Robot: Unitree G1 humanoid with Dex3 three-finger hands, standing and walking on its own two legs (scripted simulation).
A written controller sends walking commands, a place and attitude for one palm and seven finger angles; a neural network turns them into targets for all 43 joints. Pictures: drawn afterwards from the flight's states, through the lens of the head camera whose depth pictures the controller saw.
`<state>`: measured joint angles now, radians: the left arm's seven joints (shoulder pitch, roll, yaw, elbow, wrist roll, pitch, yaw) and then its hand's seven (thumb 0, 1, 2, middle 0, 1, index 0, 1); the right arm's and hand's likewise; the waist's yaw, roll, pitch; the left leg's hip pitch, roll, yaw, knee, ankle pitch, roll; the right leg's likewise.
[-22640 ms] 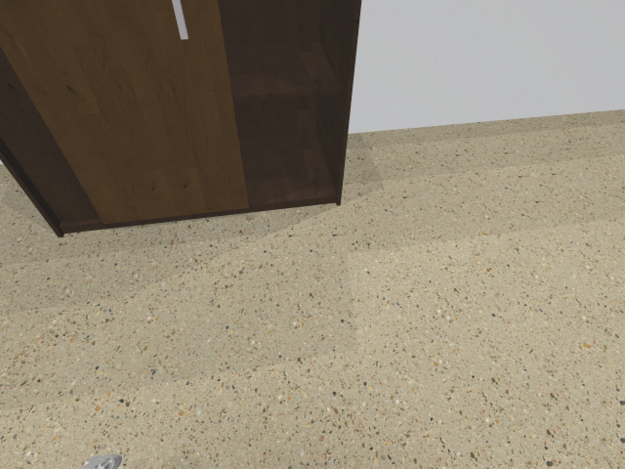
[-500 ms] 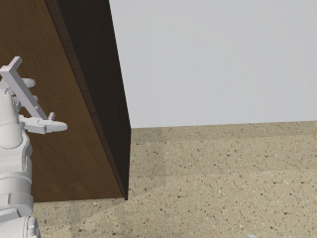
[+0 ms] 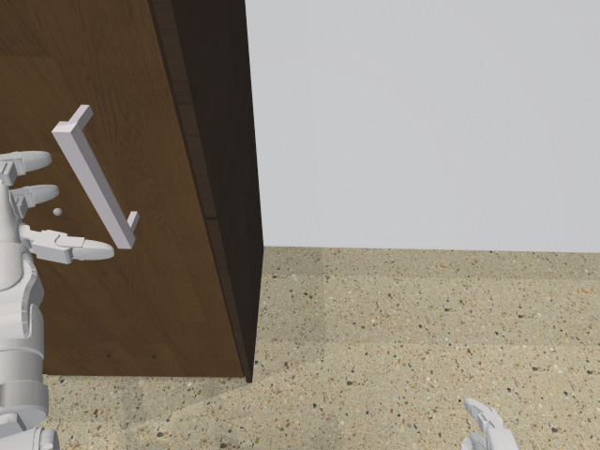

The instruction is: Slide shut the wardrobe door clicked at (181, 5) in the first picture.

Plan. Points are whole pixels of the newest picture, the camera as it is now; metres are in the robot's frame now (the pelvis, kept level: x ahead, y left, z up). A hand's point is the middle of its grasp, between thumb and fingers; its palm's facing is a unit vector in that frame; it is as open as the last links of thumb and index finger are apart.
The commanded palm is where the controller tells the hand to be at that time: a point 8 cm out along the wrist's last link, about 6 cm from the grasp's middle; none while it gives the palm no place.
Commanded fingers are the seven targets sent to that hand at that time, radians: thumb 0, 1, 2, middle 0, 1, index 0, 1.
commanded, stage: slip the hand off the handle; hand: left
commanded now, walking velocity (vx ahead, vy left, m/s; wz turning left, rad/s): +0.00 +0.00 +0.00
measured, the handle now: (106, 183) +0.40 +0.31 +0.14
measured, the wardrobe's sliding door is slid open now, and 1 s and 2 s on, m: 0.00 0.00 0.00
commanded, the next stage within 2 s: draw the hand back to the body in 0.90 s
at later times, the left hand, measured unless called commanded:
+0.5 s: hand (24, 234) +0.31 +0.37 +0.13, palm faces +0.53 -0.81 -0.24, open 14.6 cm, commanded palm +0.26 +0.40 +0.14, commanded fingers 0.00 -0.55 0.20 -0.25 -1.15 -0.25 -1.15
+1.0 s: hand out of the picture +0.22 +0.37 +0.13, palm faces +0.55 -0.80 -0.24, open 14.6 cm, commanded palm +0.19 +0.40 +0.14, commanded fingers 0.00 -0.55 0.20 -0.25 -1.15 -0.25 -1.15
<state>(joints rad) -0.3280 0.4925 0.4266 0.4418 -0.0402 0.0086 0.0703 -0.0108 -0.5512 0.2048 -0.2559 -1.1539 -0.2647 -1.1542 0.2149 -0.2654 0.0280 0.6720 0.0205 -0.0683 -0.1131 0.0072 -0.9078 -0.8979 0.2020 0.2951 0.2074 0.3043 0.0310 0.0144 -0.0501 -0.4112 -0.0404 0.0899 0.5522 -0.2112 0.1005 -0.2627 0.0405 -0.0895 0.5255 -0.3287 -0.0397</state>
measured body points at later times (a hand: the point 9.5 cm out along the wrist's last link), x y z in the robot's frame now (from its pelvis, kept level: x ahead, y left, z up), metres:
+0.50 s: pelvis -0.02 +0.02 +0.00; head +0.00 +0.03 +0.45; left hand +0.28 +0.41 +0.14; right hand +0.10 -0.24 -0.10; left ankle +0.05 +0.05 -0.73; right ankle -0.04 -0.09 -0.73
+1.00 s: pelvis -0.02 +0.02 +0.00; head -0.03 +0.04 +0.45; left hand +0.19 +0.41 +0.14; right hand +0.18 -0.18 -0.07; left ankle +0.05 +0.05 -0.73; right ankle -0.04 -0.09 -0.73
